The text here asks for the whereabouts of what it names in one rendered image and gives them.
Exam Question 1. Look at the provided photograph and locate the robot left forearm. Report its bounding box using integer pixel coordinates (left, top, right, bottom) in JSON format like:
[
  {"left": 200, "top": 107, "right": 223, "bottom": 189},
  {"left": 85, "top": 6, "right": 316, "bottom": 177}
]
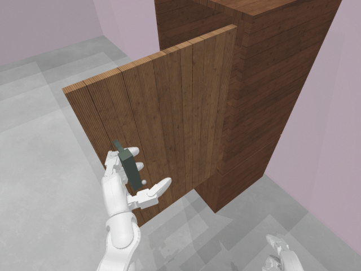
[{"left": 96, "top": 212, "right": 144, "bottom": 271}]

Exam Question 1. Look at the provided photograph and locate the handle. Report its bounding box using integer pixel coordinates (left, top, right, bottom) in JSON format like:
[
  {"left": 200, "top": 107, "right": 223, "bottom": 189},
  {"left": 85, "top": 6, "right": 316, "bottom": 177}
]
[{"left": 113, "top": 139, "right": 143, "bottom": 191}]

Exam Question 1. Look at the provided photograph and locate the robot left hand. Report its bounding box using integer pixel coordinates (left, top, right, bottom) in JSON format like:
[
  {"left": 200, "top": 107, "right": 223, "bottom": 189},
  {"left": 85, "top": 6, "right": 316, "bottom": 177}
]
[{"left": 102, "top": 147, "right": 171, "bottom": 218}]

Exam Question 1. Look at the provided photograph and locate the cupboard door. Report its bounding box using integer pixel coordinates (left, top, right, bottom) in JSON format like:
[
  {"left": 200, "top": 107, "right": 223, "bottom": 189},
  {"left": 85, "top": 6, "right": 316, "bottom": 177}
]
[{"left": 62, "top": 24, "right": 237, "bottom": 227}]

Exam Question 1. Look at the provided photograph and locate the robot right hand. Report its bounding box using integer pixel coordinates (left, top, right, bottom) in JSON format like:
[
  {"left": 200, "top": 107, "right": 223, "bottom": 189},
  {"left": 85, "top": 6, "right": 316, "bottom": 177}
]
[{"left": 262, "top": 234, "right": 304, "bottom": 271}]

